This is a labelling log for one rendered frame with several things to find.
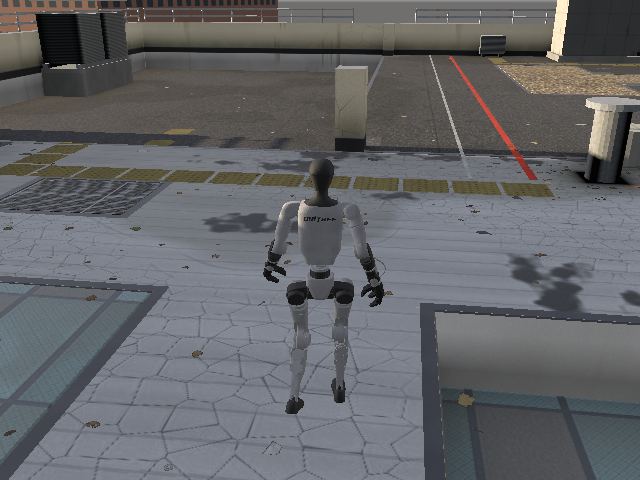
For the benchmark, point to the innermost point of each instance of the right robot shin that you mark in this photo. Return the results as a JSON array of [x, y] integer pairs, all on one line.
[[340, 354]]

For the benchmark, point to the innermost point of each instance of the right robot forearm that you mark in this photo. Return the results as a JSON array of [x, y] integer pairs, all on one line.
[[370, 269]]

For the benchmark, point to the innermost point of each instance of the robot right upper arm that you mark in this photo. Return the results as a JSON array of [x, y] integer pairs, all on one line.
[[352, 212]]

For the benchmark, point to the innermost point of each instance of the left robot thigh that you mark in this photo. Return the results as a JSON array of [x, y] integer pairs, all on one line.
[[298, 302]]

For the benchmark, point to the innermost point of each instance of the right robot hand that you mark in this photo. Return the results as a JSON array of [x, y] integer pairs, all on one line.
[[377, 291]]

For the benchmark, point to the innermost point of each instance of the left robot forearm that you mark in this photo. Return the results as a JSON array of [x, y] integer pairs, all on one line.
[[272, 259]]

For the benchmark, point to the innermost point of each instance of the robot left upper arm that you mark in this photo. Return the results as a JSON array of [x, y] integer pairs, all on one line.
[[289, 211]]

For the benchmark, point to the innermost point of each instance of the left robot hand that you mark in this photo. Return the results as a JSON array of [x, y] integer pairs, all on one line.
[[269, 277]]

